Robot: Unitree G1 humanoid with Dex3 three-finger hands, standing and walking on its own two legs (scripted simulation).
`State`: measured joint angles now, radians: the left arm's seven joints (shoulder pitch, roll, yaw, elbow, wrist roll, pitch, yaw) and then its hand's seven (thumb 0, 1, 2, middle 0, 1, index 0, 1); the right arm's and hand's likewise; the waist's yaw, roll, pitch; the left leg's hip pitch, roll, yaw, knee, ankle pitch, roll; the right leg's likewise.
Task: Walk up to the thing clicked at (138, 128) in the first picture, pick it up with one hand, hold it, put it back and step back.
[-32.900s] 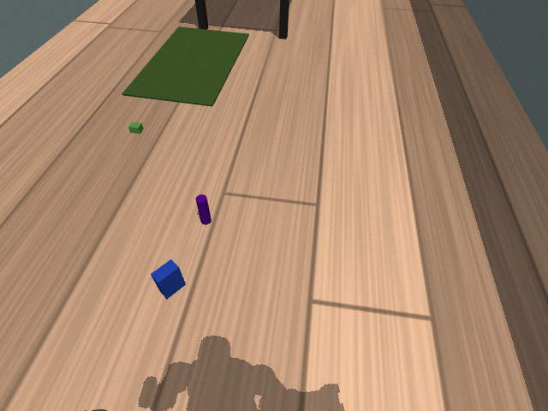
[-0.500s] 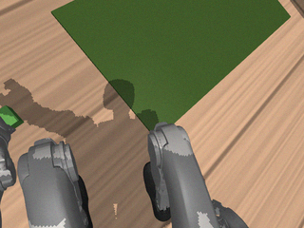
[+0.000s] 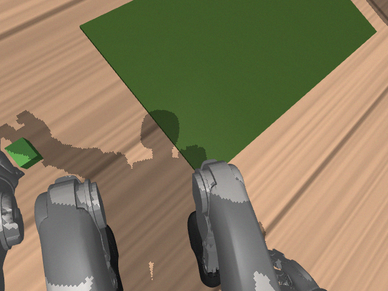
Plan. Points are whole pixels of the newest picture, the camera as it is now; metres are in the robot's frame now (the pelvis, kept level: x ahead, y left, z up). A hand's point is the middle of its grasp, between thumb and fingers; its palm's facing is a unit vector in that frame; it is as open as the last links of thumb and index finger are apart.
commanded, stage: approach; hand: left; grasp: from above
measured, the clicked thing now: (24, 153) +0.41 +0.35 -0.30
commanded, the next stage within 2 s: rest palm in 1.24 s
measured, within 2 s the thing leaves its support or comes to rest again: neither
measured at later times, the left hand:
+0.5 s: hand (4, 159) +0.37 +0.35 -0.19, palm faces -0.32 -0.30 -0.90, open 13.1 cm
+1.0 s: hand (10, 158) +0.38 +0.34 -0.21, palm faces -0.30 -0.32 -0.90, open 12.8 cm
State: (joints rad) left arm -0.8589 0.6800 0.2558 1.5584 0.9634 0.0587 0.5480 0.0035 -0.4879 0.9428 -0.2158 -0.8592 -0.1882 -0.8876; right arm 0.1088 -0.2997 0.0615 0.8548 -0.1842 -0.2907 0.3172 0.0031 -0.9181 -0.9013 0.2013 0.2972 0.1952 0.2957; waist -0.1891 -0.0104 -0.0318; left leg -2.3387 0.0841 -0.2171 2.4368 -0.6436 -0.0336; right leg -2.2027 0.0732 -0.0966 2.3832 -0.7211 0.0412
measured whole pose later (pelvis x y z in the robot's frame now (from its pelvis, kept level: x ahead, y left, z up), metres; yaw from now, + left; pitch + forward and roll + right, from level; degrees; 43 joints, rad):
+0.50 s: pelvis +0.00 +0.00 +0.00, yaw +0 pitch +29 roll -8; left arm -0.85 0.69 0.28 1.58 0.96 0.04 0.58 0.00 -0.36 0.84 -0.31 -0.78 -0.29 -0.80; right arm 0.12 -0.30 0.08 0.86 -0.20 -0.30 0.33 0.00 -0.92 -0.90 0.20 0.30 0.20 0.30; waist -0.20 -0.02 0.01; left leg -2.34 0.08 -0.22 2.45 -0.64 -0.04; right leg -2.21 0.08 -0.10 2.40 -0.71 0.04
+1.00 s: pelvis +0.00 +0.00 -0.01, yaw -1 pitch +28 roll -8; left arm -0.87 0.72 0.31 1.61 1.00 -0.02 0.60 0.00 -0.32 0.84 -0.35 -0.76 -0.32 -0.79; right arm 0.12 -0.32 0.10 0.86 -0.21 -0.33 0.34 0.00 -0.91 -0.90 0.20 0.30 0.20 0.30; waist -0.21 -0.05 0.05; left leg -2.34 0.08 -0.25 2.47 -0.64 -0.05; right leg -2.20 0.08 -0.12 2.41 -0.71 0.04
